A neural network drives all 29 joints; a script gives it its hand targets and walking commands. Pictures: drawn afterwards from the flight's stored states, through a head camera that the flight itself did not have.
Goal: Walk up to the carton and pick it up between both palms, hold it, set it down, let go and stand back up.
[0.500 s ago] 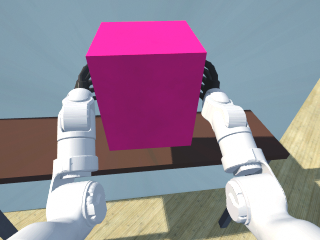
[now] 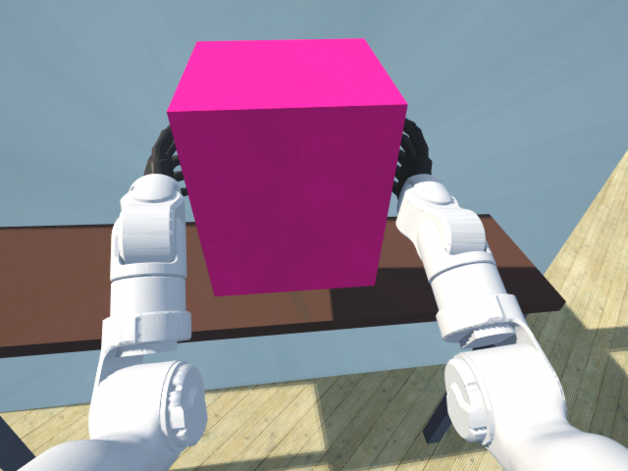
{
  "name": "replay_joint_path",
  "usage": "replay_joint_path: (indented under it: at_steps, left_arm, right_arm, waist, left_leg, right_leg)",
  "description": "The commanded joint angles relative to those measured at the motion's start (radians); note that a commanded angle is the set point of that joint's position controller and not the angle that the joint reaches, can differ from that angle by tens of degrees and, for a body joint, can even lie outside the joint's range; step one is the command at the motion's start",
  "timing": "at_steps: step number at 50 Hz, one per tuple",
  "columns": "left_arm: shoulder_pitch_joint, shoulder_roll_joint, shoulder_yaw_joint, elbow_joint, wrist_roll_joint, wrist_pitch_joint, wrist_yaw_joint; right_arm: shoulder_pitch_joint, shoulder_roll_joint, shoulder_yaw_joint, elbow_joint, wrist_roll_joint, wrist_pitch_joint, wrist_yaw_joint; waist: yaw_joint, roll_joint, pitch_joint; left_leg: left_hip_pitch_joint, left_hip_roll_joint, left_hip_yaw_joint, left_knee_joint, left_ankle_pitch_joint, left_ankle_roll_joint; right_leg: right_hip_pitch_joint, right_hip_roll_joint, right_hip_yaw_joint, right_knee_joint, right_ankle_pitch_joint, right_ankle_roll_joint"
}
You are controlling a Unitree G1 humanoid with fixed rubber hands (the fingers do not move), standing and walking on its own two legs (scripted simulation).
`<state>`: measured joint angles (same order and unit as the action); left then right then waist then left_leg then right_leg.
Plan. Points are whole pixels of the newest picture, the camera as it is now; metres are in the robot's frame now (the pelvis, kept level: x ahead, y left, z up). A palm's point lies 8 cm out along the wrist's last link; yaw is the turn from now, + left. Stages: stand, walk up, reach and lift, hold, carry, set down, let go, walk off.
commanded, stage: hold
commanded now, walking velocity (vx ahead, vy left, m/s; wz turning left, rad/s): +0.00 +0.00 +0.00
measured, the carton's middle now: (289, 168) +0.40 +0.02 +0.23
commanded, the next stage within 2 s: none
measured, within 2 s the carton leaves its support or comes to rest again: neither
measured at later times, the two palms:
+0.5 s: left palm (163, 185) +0.36 +0.16 +0.23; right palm (413, 186) +0.36 -0.14 +0.24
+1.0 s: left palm (170, 182) +0.37 +0.16 +0.22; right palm (415, 181) +0.37 -0.14 +0.24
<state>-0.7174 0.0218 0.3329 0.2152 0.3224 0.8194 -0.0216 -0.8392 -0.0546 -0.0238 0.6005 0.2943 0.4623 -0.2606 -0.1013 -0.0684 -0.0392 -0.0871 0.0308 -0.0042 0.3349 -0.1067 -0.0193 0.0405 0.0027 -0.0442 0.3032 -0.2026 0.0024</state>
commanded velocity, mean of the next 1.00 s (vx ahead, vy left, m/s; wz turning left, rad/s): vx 0.00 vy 0.00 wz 0.00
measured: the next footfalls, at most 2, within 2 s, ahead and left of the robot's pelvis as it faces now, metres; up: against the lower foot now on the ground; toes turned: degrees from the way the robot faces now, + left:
none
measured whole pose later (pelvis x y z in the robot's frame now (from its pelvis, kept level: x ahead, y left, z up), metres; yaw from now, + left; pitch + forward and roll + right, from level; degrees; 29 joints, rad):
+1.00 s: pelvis +0.00 +0.00 +0.00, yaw +0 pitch -7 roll -1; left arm -0.73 0.03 0.32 0.24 0.31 0.79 -0.01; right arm -0.85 -0.06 -0.04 0.61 0.28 0.45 -0.25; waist -0.11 -0.06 -0.04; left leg -0.10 0.03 0.00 0.33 -0.10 -0.02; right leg 0.03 0.01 -0.04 0.30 -0.20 0.00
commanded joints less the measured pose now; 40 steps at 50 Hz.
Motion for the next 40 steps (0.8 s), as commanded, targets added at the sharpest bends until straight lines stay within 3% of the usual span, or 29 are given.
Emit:
replay_joint_path:
  at_steps: [1,3,5,7,9,10,12,13,14,15,17,18,19,20,22,28,31,36,40]
  left_arm:
    - [-0.819,-0.556,-0.460,-0.119,-0.191,-0.096,-0.142]
    - [-0.822,-0.594,-0.477,-0.184,-0.210,-0.098,-0.138]
    - [-0.823,-0.599,-0.499,-0.196,-0.216,-0.099,-0.138]
    - [-0.777,-0.560,-0.466,-0.160,-0.203,-0.099,-0.138]
    - [-0.789,-0.579,-0.480,-0.198,-0.207,-0.098,-0.141]
    - [-0.783,-0.576,-0.472,-0.192,-0.208,-0.096,-0.145]
    - [-0.764,-0.557,-0.487,-0.196,-0.192,-0.095,-0.146]
    - [-0.759,-0.566,-0.463,-0.182,-0.190,-0.091,-0.150]
    - [-0.773,-0.564,-0.462,-0.192,-0.183,-0.088,-0.147]
    - [-0.770,-0.550,-0.458,-0.173,-0.186,-0.084,-0.148]
    - [-0.799,-0.569,-0.477,-0.199,-0.185,-0.094,-0.142]
    - [-0.775,-0.572,-0.469,-0.160,-0.185,-0.092,-0.137]
    - [-0.809,-0.589,-0.479,-0.184,-0.196,-0.094,-0.136]
    - [-0.819,-0.565,-0.461,-0.171,-0.190,-0.096,-0.134]
    - [-0.835,-0.587,-0.487,-0.170,-0.205,-0.107,-0.129]
    - [-0.826,-0.584,-0.462,-0.111,-0.199,-0.108,-0.136]
    - [-0.813,-0.557,-0.438,-0.091,-0.185,-0.113,-0.138]
    - [-0.856,-0.567,-0.456,-0.114,-0.196,-0.124,-0.142]
    - [-0.818,-0.566,-0.436,-0.079,-0.186,-0.114,-0.146]
  right_arm:
    - [-0.816,0.579,0.292,-0.256,0.099,-0.023,0.130]
    - [-0.833,0.564,0.286,-0.297,0.105,-0.034,0.128]
    - [-0.819,0.557,0.273,-0.259,0.099,-0.033,0.132]
    - [-0.769,0.568,0.297,-0.248,0.105,-0.024,0.133]
    - [-0.764,0.579,0.302,-0.258,0.109,-0.028,0.127]
    - [-0.756,0.545,0.306,-0.273,0.110,-0.024,0.128]
    - [-0.760,0.569,0.326,-0.279,0.121,-0.023,0.123]
    - [-0.760,0.558,0.323,-0.271,0.107,-0.016,0.125]
    - [-0.771,0.566,0.319,-0.294,0.110,-0.021,0.126]
    - [-0.787,0.565,0.318,-0.276,0.101,-0.020,0.132]
    - [-0.802,0.572,0.314,-0.307,0.104,-0.030,0.139]
    - [-0.784,0.566,0.295,-0.267,0.090,-0.028,0.139]
    - [-0.810,0.573,0.298,-0.276,0.090,-0.032,0.141]
    - [-0.823,0.566,0.296,-0.262,0.097,-0.037,0.143]
    - [-0.840,0.588,0.294,-0.285,0.095,-0.041,0.144]
    - [-0.860,0.577,0.282,-0.270,0.077,-0.047,0.143]
    - [-0.827,0.592,0.277,-0.219,0.068,-0.043,0.140]
    - [-0.836,0.586,0.264,-0.219,0.078,-0.045,0.135]
    - [-0.822,0.582,0.264,-0.211,0.076,-0.037,0.130]
  waist:
    - [-0.008,0.141,-0.333]
    - [-0.016,0.137,-0.410]
    - [-0.033,0.155,-0.387]
    - [-0.011,0.128,-0.387]
    - [-0.037,0.136,-0.370]
    - [-0.019,0.120,-0.354]
    - [-0.021,0.143,-0.374]
    - [-0.016,0.104,-0.354]
    - [0.004,0.135,-0.341]
    - [-0.001,0.108,-0.352]
    - [-0.013,0.125,-0.370]
    - [-0.001,0.137,-0.354]
    - [-0.011,0.138,-0.350]
    - [0.005,0.128,-0.351]
    - [-0.002,0.119,-0.402]
    - [0.006,0.088,-0.371]
    - [0.004,0.094,-0.358]
    - [-0.027,0.116,-0.382]
    - [-0.007,0.132,-0.345]
  left_leg:
    - [0.233,-0.076,0.029,-0.007,0.140,-0.027]
    - [0.254,-0.068,0.031,-0.006,0.166,-0.024]
    - [0.258,-0.065,0.020,0.003,0.209,-0.027]
    - [0.287,-0.074,0.024,0.003,0.222,-0.021]
    - [0.278,-0.078,0.018,0.008,0.237,-0.035]
    - [0.267,-0.064,0.022,-0.002,0.234,-0.032]
    - [0.286,-0.076,0.027,0.010,0.253,-0.035]
    - [0.285,-0.073,0.025,-0.002,0.238,-0.025]
    - [0.264,-0.071,0.032,-0.008,0.203,-0.025]
    - [0.250,-0.067,0.025,-0.019,0.174,-0.016]
    - [0.263,-0.070,0.024,-0.012,0.180,-0.016]
    - [0.254,-0.068,0.031,-0.011,0.186,-0.022]
    - [0.247,-0.071,0.032,-0.016,0.169,-0.024]
    - [0.248,-0.065,0.033,-0.021,0.150,-0.020]
    - [0.256,-0.075,0.029,-0.010,0.181,-0.018]
    - [0.234,-0.063,0.025,-0.027,0.108,-0.003]
    - [0.247,-0.065,0.034,-0.030,0.101,-0.002]
    - [0.236,-0.072,0.029,-0.021,0.102,-0.002]
    - [0.232,-0.075,0.037,-0.027,0.111,-0.013]
  right_leg:
    - [-0.115,0.061,-0.001,-0.071,0.095,0.057]
    - [-0.081,0.070,-0.007,-0.070,0.114,0.045]
    - [-0.097,0.069,-0.006,-0.080,0.131,0.039]
    - [-0.088,0.066,-0.006,-0.077,0.196,0.056]
    - [-0.095,0.063,-0.002,-0.072,0.179,0.053]
    - [-0.083,0.071,-0.011,-0.077,0.173,0.054]
    - [-0.092,0.064,-0.004,-0.064,0.206,0.061]
    - [-0.091,0.069,-0.007,-0.071,0.181,0.058]
    - [-0.094,0.065,-0.009,-0.070,0.156,0.060]
    - [-0.084,0.069,-0.006,-0.076,0.131,0.054]
    - [-0.108,0.073,-0.014,-0.069,0.109,0.050]
    - [-0.119,0.058,-0.011,-0.075,0.109,0.051]
    - [-0.110,0.067,-0.010,-0.074,0.095,0.046]
    - [-0.105,0.066,-0.014,-0.083,0.103,0.052]
    - [-0.099,0.064,-0.007,-0.071,0.125,0.051]
    - [-0.111,0.063,-0.017,-0.083,0.059,0.051]
    - [-0.122,0.064,-0.014,-0.080,0.066,0.055]
    - [-0.108,0.061,-0.004,-0.084,0.088,0.055]
    - [-0.112,0.057,0.002,-0.078,0.105,0.058]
